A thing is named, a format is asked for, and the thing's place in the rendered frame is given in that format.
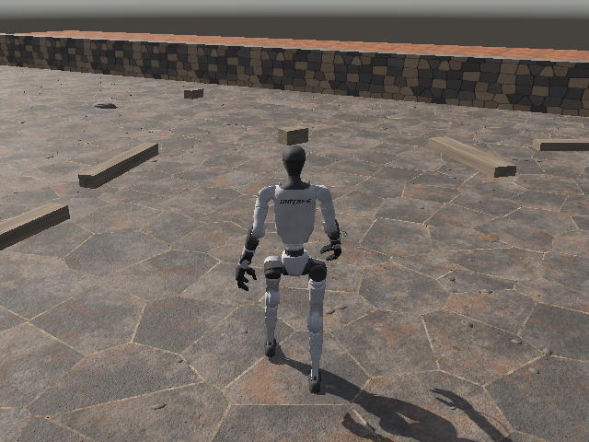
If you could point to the robot right upper arm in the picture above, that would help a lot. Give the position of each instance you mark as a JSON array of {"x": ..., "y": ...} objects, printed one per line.
[{"x": 327, "y": 208}]

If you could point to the robot right hand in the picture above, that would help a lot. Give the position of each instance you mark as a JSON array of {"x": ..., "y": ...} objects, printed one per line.
[{"x": 335, "y": 255}]

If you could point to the robot right forearm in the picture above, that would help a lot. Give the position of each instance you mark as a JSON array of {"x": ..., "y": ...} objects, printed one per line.
[{"x": 334, "y": 238}]

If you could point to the robot left hand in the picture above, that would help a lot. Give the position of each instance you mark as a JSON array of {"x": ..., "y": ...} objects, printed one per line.
[{"x": 241, "y": 278}]

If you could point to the robot left thigh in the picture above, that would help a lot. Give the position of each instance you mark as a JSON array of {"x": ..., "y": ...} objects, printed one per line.
[{"x": 273, "y": 269}]

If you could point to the left robot foot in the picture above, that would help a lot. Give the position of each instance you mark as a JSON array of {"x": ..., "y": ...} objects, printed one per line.
[{"x": 269, "y": 349}]

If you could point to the robot left forearm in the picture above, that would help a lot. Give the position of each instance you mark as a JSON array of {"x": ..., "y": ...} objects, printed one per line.
[{"x": 249, "y": 250}]

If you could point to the robot left upper arm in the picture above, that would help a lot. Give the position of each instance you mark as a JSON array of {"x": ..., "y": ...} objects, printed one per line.
[{"x": 261, "y": 210}]

